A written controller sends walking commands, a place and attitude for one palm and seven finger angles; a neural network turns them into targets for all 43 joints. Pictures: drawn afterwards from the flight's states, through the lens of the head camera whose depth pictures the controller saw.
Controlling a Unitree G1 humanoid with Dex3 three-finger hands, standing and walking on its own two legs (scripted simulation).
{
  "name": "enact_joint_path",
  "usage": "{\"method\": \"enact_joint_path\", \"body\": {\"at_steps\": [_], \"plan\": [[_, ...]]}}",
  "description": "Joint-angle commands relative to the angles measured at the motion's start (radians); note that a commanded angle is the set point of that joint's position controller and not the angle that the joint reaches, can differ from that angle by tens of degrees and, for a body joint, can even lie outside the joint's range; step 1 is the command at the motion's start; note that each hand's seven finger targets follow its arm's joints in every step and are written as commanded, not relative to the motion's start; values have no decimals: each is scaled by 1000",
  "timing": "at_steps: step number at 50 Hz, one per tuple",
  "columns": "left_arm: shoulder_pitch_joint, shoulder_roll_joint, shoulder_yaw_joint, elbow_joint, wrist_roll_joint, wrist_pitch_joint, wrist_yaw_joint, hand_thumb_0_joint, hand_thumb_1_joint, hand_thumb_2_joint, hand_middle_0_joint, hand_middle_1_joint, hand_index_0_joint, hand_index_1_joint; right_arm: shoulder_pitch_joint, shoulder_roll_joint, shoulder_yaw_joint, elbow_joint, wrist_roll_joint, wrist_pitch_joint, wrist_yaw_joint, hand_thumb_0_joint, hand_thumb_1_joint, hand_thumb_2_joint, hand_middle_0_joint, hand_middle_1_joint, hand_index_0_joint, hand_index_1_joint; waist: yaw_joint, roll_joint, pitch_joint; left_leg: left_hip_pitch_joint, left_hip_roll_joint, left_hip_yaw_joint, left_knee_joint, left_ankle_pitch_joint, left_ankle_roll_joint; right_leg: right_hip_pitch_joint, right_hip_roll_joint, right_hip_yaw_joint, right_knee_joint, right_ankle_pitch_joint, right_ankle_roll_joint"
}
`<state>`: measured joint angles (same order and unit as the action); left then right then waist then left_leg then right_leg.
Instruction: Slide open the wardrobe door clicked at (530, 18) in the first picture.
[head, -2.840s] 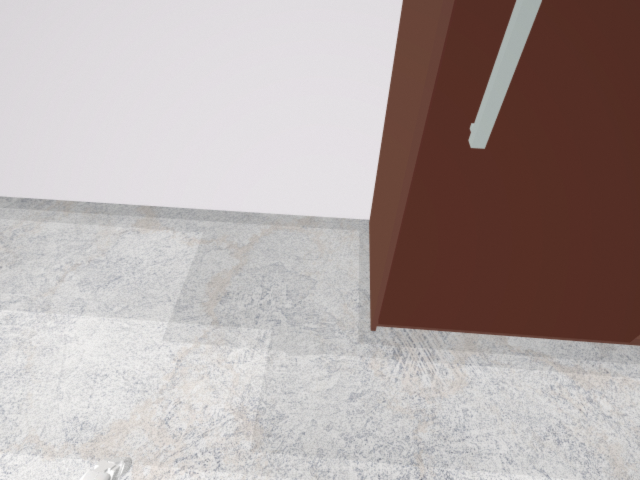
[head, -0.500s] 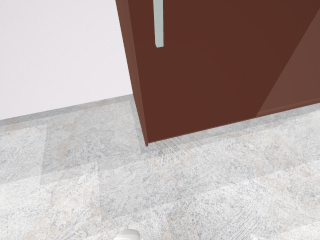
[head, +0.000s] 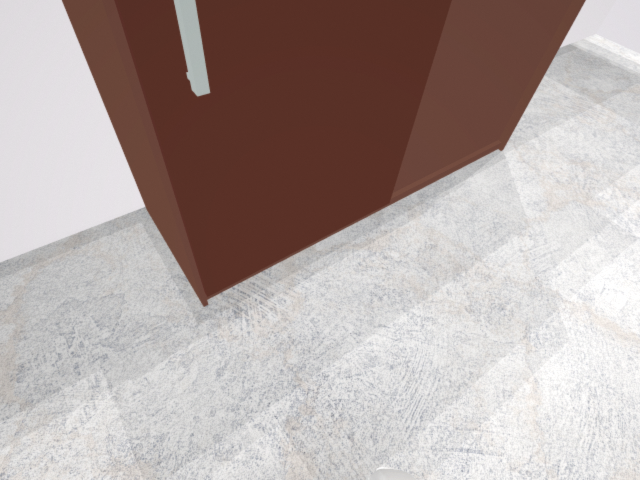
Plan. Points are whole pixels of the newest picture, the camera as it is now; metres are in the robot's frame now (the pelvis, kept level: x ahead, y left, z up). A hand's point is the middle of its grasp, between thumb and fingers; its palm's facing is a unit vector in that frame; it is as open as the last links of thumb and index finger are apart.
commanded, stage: walk to a spot facing it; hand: left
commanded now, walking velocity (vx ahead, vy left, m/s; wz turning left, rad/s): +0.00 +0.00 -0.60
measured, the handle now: (180, 3) +0.77 +0.30 +0.20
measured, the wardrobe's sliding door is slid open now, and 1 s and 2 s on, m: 0.00 0.00 0.00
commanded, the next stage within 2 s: turn to face it in 1.56 s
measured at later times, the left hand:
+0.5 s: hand out of the picture +0.14 +0.14 -0.17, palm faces -0.26 -0.94 -0.22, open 7.3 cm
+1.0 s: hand (267, 417) +0.23 +0.09 -0.18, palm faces -0.56 -0.81 -0.13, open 7.4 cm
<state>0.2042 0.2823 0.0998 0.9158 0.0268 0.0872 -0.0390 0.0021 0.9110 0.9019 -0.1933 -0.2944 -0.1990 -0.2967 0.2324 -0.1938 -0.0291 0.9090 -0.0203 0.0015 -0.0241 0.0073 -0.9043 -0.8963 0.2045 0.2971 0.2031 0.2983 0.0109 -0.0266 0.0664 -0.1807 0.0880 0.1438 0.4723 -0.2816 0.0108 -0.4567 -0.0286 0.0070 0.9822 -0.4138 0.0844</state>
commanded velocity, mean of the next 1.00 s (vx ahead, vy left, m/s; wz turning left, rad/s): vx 0.15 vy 0.00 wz -0.60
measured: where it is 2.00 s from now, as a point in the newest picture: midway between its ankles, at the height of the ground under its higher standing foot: (422, 456)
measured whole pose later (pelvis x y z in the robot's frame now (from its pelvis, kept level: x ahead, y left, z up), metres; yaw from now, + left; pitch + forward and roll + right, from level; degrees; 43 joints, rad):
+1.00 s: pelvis +0.07 -0.03 +0.00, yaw -36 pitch +0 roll -2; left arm 0.20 0.22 0.10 0.98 0.04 0.07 -0.06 0.00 0.91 0.90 -0.19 -0.29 -0.20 -0.30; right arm 0.44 -0.14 -0.03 1.02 -0.02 -0.05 -0.03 0.01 -0.91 -0.90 0.20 0.30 0.20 0.30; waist -0.02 -0.04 0.05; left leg -0.01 0.10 0.33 0.37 -0.34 0.00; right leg -0.59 -0.09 -0.07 1.02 -0.22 0.06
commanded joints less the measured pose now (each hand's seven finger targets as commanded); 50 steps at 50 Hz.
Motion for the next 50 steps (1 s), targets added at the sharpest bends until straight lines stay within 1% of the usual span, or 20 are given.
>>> {"method": "enact_joint_path", "body": {"at_steps": [1,4,6,7,8,9,11,14,21,24,27,28,29,30,31,33,36,39,47,50], "plan": [[-101,20,-10,-108,-10,-34,-4,0,900,900,-200,-300,-200,-300,51,-233,-73,-40,-7,-9,-10,0,-900,-900,200,300,200,300,-54,253,-69,110,251,-115,-84,481,134,6,3,-77,-176,-21,-18],[-76,29,-9,-101,-10,-43,0,0,900,900,-200,-300,-200,-300,42,-242,-80,-36,-7,-4,-4,0,-900,-900,200,300,200,300,-39,257,-92,78,257,-73,-12,479,94,117,19,-96,-326,31,-45],[16,83,3,-72,-5,-65,7,0,900,900,-200,-300,-200,-300,54,-222,-77,-35,3,0,4,0,-900,-900,200,300,200,300,12,126,-155,-48,213,18,210,345,-5,377,-16,-57,-582,260,-78],[80,204,24,-52,4,-80,25,0,900,900,-200,-300,-200,-300,63,-142,-56,-63,9,5,11,0,-900,-900,200,300,200,300,42,-201,-189,-327,102,74,433,-109,-73,579,-266,267,-649,512,-164],[121,248,36,-41,-11,-75,42,0,900,900,-200,-300,-200,-300,-20,-118,-45,-104,2,13,5,0,-900,-900,200,300,200,300,72,-279,-184,-432,31,-30,612,-352,-88,521,-389,416,-616,831,-253],[121,224,31,-45,-14,-69,52,0,900,900,-200,-300,-200,-300,-31,-133,-48,-107,7,21,-4,0,-900,-900,200,300,200,300,66,-177,-183,-435,48,-124,678,-302,-75,493,-370,333,-604,764,-295],[4,171,23,-73,-11,-63,55,0,900,900,-200,-300,-200,-300,-57,-145,-52,-82,4,31,0,0,-900,-900,200,300,200,300,31,-204,-87,-435,61,-134,692,-197,-84,350,-260,311,-658,488,-264],[-55,131,7,-92,-9,-69,52,0,900,900,-200,-300,-200,-300,-10,-132,-55,-47,-3,31,5,0,-900,-900,200,300,200,300,-12,-102,-81,-353,41,-110,627,-110,-100,279,-188,221,-628,553,-241],[0,152,15,-78,-4,-67,50,0,900,900,-200,-300,-200,-300,-62,-122,-52,-69,6,24,0,0,-900,-900,200,300,200,300,13,-118,-91,-306,-10,-104,440,-123,-104,288,-174,330,-616,541,-271],[-27,159,22,-91,0,-61,51,0,900,900,-200,-300,-200,-300,-43,-114,-51,-78,13,15,-4,0,-900,-900,200,300,200,300,1,-140,-111,-229,-31,-104,317,-148,-91,272,-171,372,-589,567,-269],[-59,143,21,-97,-7,-55,45,0,900,900,-200,-300,-200,-300,57,-117,-48,-53,11,1,-8,0,-900,-900,200,300,200,300,-41,-145,-138,-12,-51,-86,81,-46,-72,155,-122,399,-565,294,-217],[-74,108,12,-108,-10,-52,41,0,900,900,-200,-300,-200,-300,118,-145,-51,-39,10,-10,-11,0,-900,-900,200,300,200,300,-76,-48,-144,149,-7,-127,-67,-41,-57,18,-46,347,-485,82,-170],[-61,30,-1,-130,-16,-47,29,0,900,900,-200,-300,-200,-300,165,-253,-70,-30,-6,-18,-14,0,-900,-900,200,300,200,300,-97,266,-140,256,245,-412,-242,-319,0,-195,107,185,-238,-163,-110],[-87,28,0,-155,-6,-49,21,0,900,900,-200,-300,-200,-300,159,-309,-76,-40,-10,-17,-14,0,-900,-900,200,300,200,300,-93,378,-64,157,425,-616,-343,-476,71,-283,112,43,-17,-198,-63],[-86,71,14,-139,5,-51,12,0,900,900,-200,-300,-200,-300,90,-274,-64,-60,-10,-15,-12,0,-900,-900,200,300,200,300,-70,275,-7,21,421,-600,-379,-528,97,-247,31,88,79,-109,-65],[-45,77,29,-92,14,-53,-9,0,900,900,-200,-300,-200,-300,5,-187,-37,-72,-6,-34,-17,0,-900,-900,200,300,200,300,-15,197,26,-22,307,-420,-358,-404,45,-218,17,44,183,17,-54],[7,19,17,-52,12,-51,-18,0,900,900,-200,-300,-200,-300,47,-151,-33,-46,-3,-51,-17,0,-900,-900,200,300,200,300,-5,152,7,50,209,-180,-301,-138,12,-229,8,13,266,167,-37],[0,-5,12,-42,11,-50,-16,0,900,900,-200,-300,-200,-300,142,-121,-30,-8,3,-63,-20,0,-900,-900,200,300,200,300,-23,172,4,115,211,-110,-277,27,-1,-267,-13,5,262,222,-27],[-149,-49,-9,-65,8,-56,-25,0,900,900,-200,-300,-200,-300,280,-108,-39,77,-6,-70,-16,0,-900,-900,200,300,200,300,-70,166,59,262,286,-8,-259,217,96,-353,-82,-75,28,194,-21],[-229,-62,-18,-81,7,-66,-27,0,900,900,-200,-300,-200,-300,306,-108,-42,102,-14,-67,-12,0,-900,-900,200,300,200,300,-93,166,82,277,305,40,-239,273,103,-316,-83,-109,-118,158,-40]]}}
